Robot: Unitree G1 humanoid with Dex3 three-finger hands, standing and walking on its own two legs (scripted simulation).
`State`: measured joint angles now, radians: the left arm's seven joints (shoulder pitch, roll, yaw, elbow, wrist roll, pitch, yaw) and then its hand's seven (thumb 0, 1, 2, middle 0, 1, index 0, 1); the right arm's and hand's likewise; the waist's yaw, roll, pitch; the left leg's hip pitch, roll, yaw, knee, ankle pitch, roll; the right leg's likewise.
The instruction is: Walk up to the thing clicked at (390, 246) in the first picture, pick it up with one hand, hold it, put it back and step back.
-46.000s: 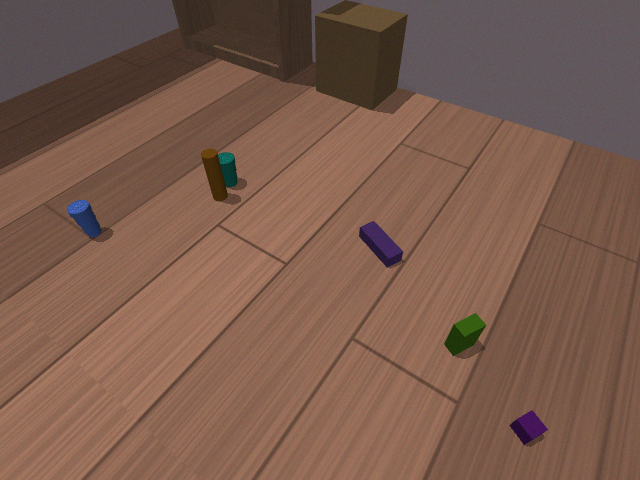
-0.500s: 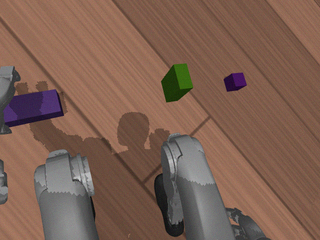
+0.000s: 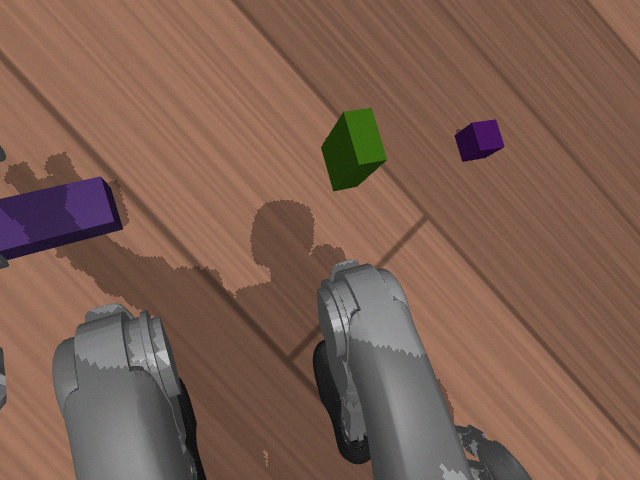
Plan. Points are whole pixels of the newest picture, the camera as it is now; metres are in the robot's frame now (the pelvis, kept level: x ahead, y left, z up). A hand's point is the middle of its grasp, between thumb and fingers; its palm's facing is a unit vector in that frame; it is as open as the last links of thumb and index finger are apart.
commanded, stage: close in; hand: left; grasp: from above
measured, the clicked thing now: (40, 221) +0.46 +0.33 -0.29
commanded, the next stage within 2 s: rest palm in 0.06 s
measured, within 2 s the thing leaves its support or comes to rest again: neither
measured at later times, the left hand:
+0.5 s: hand (19, 231) +0.43 +0.33 -0.22, palm faces -0.44 -0.10 -0.89, open 14.2 cm
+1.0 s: hand (26, 228) +0.44 +0.33 -0.25, palm faces -0.43 -0.16 -0.89, open 14.5 cm
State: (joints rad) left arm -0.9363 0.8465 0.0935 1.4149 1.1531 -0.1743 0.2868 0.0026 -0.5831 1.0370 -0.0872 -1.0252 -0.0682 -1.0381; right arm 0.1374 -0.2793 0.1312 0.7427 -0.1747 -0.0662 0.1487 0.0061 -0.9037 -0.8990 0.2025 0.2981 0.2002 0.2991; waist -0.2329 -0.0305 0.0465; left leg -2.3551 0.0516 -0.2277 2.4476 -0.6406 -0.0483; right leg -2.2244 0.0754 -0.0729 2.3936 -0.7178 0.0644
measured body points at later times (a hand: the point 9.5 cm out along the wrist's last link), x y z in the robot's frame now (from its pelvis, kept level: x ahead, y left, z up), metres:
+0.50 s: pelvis -0.01 +0.01 -0.02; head +0.24 +0.11 +0.34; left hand +0.45 +0.33 -0.17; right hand +0.06 -0.26 -0.09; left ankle +0.08 +0.15 -0.28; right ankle +0.10 -0.12 -0.28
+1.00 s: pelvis +0.00 +0.01 -0.02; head +0.27 +0.11 +0.33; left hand +0.46 +0.33 -0.19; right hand +0.06 -0.25 -0.09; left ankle +0.08 +0.15 -0.28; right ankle +0.10 -0.12 -0.28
